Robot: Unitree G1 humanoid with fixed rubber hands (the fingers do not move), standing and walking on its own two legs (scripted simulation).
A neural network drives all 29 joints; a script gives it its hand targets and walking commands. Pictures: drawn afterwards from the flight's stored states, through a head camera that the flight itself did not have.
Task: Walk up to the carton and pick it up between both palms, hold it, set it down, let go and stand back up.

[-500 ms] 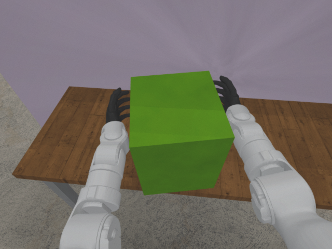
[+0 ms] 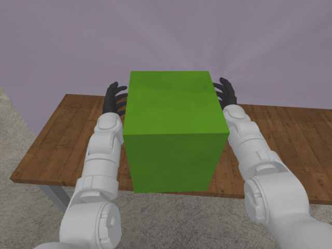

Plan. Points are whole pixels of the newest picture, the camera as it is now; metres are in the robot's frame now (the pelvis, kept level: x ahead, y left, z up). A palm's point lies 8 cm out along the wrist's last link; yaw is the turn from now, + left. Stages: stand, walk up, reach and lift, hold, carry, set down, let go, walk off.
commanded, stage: reach and lift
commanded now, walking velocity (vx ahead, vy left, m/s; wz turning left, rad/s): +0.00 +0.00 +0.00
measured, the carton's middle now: (170, 133) +0.39 +0.02 +0.07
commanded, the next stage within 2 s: hold in 1.58 s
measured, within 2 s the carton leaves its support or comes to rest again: neither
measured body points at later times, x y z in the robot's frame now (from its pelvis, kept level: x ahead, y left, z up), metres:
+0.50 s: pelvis +0.00 +0.01 +0.00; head -0.02 +0.01 +0.45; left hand +0.40 +0.17 +0.19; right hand +0.43 -0.12 +0.19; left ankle +0.03 +0.16 -0.74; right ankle +0.04 -0.08 -0.74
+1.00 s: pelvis +0.00 +0.01 +0.00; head -0.03 +0.01 +0.45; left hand +0.40 +0.17 +0.22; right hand +0.42 -0.13 +0.21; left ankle +0.03 +0.16 -0.74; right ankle +0.04 -0.08 -0.74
